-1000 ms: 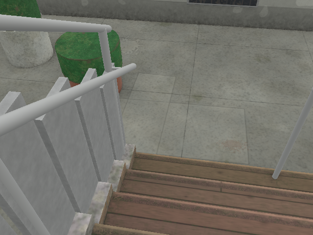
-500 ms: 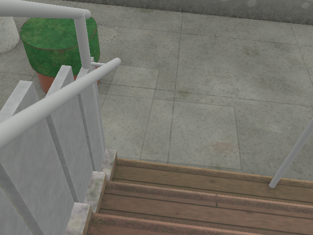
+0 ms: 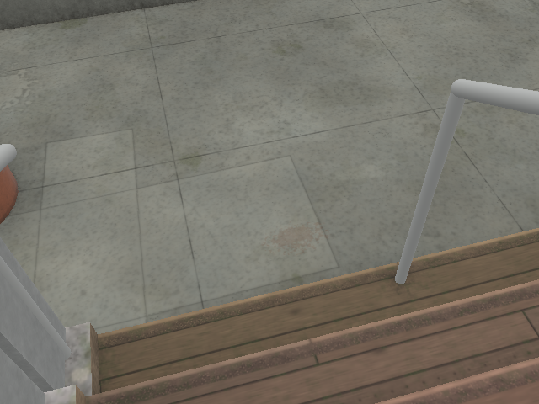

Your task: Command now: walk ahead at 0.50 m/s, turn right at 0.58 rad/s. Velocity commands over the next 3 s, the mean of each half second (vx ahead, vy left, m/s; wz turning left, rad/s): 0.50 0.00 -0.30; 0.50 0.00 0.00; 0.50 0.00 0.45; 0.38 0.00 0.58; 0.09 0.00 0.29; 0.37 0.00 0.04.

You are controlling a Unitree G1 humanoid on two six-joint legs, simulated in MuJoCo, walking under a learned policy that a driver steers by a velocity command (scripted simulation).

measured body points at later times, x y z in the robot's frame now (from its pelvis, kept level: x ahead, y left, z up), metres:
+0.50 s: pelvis +0.27 +0.05 -0.16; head +0.28 +0.06 +0.29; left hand +0.26 +0.29 -0.31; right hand +0.38 -0.19 -0.27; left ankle +0.31 +0.13 -0.89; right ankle +0.10 -0.04 -0.61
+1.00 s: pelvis +0.56 -0.02 -0.28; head +0.55 -0.03 +0.17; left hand +0.81 +0.16 -0.36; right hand +0.39 -0.23 -0.42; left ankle +0.32 +0.12 -0.86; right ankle +0.69 -0.14 -1.02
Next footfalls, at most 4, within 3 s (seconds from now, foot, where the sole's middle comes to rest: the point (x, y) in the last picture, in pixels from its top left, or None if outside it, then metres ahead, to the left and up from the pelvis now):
0.42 left None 0.35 0.12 -0.93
1.00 right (329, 372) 0.70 -0.15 -1.10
1.56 left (256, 325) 0.96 0.09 -1.27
2.14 right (271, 270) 1.31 0.03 -1.44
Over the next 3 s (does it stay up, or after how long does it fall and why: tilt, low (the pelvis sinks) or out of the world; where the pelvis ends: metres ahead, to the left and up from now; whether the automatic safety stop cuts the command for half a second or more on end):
stays up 1.23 0.13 -0.66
